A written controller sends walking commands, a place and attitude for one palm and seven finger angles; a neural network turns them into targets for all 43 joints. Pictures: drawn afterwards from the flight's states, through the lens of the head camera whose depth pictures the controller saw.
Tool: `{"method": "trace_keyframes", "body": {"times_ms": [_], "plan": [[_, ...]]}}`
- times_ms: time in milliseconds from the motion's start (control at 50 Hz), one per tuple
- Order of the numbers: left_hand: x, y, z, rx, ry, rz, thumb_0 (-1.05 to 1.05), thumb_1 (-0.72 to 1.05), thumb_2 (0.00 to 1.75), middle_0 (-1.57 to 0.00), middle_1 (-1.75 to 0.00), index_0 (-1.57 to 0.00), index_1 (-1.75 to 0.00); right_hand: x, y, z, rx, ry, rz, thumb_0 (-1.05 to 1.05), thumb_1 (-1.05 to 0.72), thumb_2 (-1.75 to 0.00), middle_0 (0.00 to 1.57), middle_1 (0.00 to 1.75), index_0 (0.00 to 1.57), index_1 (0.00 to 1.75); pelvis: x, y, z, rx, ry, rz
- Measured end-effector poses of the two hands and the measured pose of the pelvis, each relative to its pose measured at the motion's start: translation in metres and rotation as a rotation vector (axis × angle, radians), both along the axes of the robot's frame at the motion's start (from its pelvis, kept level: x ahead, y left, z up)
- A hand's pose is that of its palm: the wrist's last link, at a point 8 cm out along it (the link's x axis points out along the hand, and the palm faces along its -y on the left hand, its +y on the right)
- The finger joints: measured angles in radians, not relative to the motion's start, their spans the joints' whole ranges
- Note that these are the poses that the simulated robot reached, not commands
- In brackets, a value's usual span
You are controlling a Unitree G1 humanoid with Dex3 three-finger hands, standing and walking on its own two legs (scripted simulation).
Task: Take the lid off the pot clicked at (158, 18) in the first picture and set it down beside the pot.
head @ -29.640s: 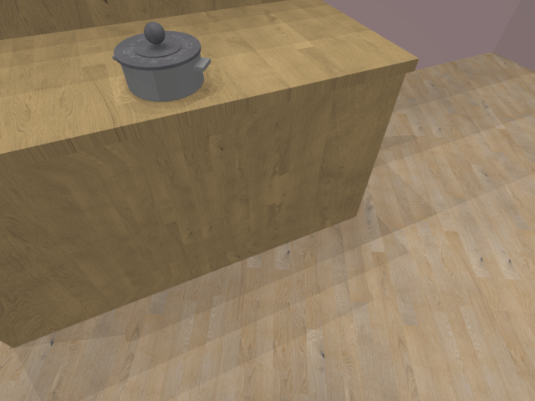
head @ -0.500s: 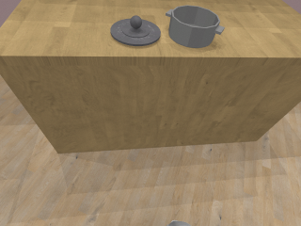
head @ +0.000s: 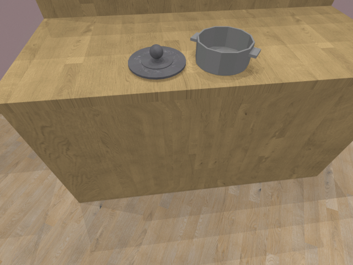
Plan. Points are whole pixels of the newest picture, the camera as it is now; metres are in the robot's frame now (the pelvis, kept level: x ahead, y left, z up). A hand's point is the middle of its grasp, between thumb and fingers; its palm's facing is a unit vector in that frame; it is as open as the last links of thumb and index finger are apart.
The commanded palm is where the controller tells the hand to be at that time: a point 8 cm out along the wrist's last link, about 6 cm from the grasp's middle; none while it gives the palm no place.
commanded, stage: stop stepping back and stand still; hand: left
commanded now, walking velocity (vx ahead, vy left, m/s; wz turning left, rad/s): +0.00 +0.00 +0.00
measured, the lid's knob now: (156, 51) +0.76 +0.09 +0.09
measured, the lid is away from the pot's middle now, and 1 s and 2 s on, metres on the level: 0.24 0.24 0.24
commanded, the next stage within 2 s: let the arm hang, fingers relaxed in 0.12 s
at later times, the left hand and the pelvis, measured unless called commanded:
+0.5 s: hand out of the picture -0.03 +0.16 -0.18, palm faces +0.02 -0.99 -0.17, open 7.3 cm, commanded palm none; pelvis -0.02 +0.00 +0.01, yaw +0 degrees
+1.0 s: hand out of the picture -0.05 +0.15 -0.18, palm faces +0.03 -0.99 -0.15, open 7.4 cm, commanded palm none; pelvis -0.03 +0.00 +0.01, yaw +0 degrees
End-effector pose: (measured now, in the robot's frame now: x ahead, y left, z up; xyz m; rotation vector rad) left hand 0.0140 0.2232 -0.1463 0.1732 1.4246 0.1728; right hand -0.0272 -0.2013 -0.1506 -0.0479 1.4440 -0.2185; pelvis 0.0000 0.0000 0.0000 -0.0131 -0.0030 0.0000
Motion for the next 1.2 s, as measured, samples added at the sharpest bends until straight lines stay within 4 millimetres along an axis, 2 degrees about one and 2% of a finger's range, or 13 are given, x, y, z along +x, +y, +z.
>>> {"method": "trace_keyframes", "body": {"times_ms": [100,200,440,660,960,1200], "plan": [[0.008,0.002,0.002,0.002,-0.025,-0.004,0.02,0.94,0.9,-0.2,-0.3,-0.2,-0.3,-0.006,0.0,0.001,-0.002,0.007,-0.006,0.01,-0.92,-0.9,0.2,0.3,0.2,0.3,-0.001,0.0,0.001,0.001,-0.007,-0.002],[0.003,0.002,0.003,-0.002,-0.02,-0.001,0.01,0.94,0.9,-0.2,-0.3,-0.2,-0.3,-0.017,0.0,0.003,0.001,0.027,-0.009,0.0,-0.91,-0.9,0.19,0.3,0.19,0.3,-0.004,0.0,0.002,0.001,-0.012,-0.002],[-0.038,-0.01,0.001,-0.042,0.056,0.017,0.01,0.93,0.9,-0.2,-0.3,-0.19,-0.3,-0.04,0.001,0.008,-0.001,0.063,-0.006,0.0,-0.9,-0.9,0.19,0.3,0.19,0.3,-0.014,0.0,0.005,-0.001,-0.018,-0.003],[-0.063,-0.025,-0.002,-0.089,0.092,0.029,0.01,0.91,0.9,-0.2,-0.3,-0.2,-0.3,-0.046,0.006,0.01,-0.002,0.05,-0.005,0.0,-0.9,-0.9,0.19,0.3,0.19,0.3,-0.022,0.003,0.006,-0.001,-0.02,-0.007],[-0.067,-0.019,0.0,-0.074,0.069,0.033,0.01,0.91,0.9,-0.2,-0.3,-0.19,-0.3,-0.052,0.015,0.007,0.02,0.039,-0.006,0.0,-0.9,-0.9,0.19,0.3,0.19,0.3,-0.029,0.005,0.005,0.001,-0.021,-0.006],[-0.067,-0.018,0.001,-0.067,0.069,0.028,0.01,0.91,0.9,-0.2,-0.3,-0.19,-0.3,-0.059,0.013,0.008,0.017,0.058,-0.01,0.0,-0.9,-0.9,0.19,0.3,0.19,0.3,-0.031,0.004,0.006,0.002,-0.017,-0.006]]}}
